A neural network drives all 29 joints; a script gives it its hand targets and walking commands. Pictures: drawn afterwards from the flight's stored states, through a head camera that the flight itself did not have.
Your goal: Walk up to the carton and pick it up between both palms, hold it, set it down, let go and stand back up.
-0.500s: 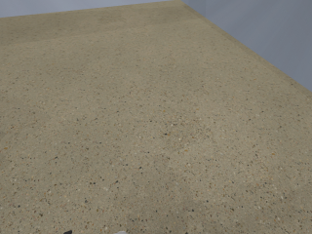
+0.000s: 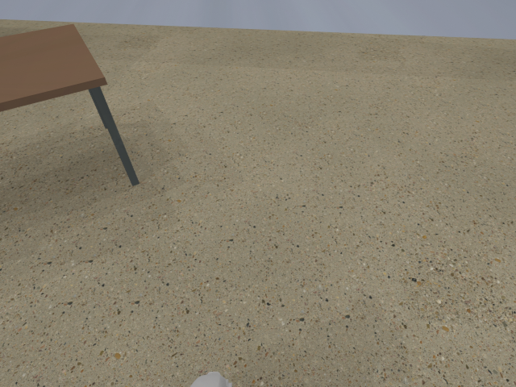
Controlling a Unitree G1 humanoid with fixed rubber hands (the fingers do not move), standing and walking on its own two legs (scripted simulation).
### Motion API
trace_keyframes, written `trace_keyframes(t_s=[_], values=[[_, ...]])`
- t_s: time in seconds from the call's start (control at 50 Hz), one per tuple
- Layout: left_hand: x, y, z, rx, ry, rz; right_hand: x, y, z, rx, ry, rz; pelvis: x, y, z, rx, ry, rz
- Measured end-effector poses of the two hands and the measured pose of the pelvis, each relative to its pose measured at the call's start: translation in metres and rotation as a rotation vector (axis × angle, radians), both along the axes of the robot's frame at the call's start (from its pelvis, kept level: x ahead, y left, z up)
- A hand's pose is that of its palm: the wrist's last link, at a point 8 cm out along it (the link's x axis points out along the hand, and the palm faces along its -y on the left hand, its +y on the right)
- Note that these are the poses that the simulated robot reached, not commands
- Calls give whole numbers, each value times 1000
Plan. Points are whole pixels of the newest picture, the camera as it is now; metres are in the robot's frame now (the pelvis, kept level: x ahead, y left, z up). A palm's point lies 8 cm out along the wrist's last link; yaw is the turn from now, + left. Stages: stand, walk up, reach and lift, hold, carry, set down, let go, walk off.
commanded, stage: walk up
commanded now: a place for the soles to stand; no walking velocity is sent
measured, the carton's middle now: out of the picture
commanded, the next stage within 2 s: none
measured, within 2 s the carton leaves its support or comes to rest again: neither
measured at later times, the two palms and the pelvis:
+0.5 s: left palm out of the picture +0.12 +0.40 -0.11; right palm (307, 316) +0.30 -0.08 -0.13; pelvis +0.14 +0.14 -0.02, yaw +22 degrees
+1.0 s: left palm out of the picture +0.17 +0.61 -0.11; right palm (191, 237) +0.48 +0.18 -0.12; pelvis +0.26 +0.35 -0.01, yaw +35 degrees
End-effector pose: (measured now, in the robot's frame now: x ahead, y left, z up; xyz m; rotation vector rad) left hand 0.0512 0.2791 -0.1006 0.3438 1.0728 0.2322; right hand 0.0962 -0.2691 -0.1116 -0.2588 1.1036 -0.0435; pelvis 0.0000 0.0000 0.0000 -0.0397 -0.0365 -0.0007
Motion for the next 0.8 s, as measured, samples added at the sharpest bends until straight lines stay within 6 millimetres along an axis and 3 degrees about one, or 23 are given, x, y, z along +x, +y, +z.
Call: trace_keyframes(t_s=[0.1, 0.2, 0.26, 0.42, 0.48, 0.56, 0.66, 0.74, 0.8], values=[[-45, 41, 0, 18, 79, 152, 79, 48, 8, 28, -54, 131, 23, 29, 2, -1, -10, 104], [-72, 82, -20, -8, 173, 281, 151, 111, 10, 20, -149, 224, 54, 73, -11, 22, -2, 181], [-59, 96, -27, -57, 190, 303, 168, 139, 11, 26, -184, 208, 67, 89, -13, 41, 2, 206], [47, 112, -13, -97, -67, 272, 179, 171, -6, 16, -63, 220, 113, 120, -11, 58, 13, 302], [67, 121, -12, -62, -127, 283, 198, 186, -20, 10, -12, 284, 133, 135, -18, 33, 12, 362], [63, 140, -4, -34, -119, 391, 238, 224, -19, 11, 18, 392, 154, 162, -11, 2, 0, 438], [37, 172, -3, -39, -36, 505, 302, 298, -1, 63, -53, 494, 179, 202, -2, -3, -19, 513], [16, 208, -14, -51, 50, 590, 349, 368, 7, 87, -131, 565, 201, 246, -7, 7, -19, 549], [10, 240, -32, -73, 110, 620, 376, 410, 2, 75, -205, 570, 215, 285, -23, 23, -15, 568]])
